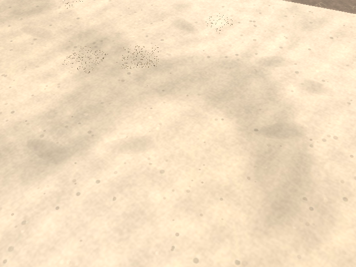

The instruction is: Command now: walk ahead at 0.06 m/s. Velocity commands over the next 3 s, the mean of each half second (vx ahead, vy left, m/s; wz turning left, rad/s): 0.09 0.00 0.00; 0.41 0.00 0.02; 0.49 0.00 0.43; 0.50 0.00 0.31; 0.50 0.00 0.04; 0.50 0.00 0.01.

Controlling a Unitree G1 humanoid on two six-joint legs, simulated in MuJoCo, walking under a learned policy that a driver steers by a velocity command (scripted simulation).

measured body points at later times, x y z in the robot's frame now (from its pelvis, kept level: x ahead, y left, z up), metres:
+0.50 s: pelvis +0.06 +0.02 +0.00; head +0.05 +0.01 +0.45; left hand +0.06 +0.25 -0.15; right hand +0.00 -0.20 -0.16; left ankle +0.00 +0.13 -0.74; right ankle +0.07 -0.07 -0.72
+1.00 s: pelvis +0.27 -0.01 -0.01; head +0.31 -0.01 +0.44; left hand +0.16 +0.21 -0.15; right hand +0.46 -0.22 -0.13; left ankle +0.44 +0.09 -0.71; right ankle +0.11 -0.08 -0.74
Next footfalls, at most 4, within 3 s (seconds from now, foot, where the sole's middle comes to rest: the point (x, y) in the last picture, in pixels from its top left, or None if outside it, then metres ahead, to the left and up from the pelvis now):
0.10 left None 0.04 0.13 -0.77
1.08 left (172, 263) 0.49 0.07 -0.77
1.64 right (192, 178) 0.85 -0.02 -0.77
2.14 left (127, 152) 1.00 0.28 -0.77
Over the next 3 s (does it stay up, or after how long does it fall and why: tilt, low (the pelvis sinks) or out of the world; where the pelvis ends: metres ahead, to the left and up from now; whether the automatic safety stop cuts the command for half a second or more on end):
stays up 1.33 0.30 0.01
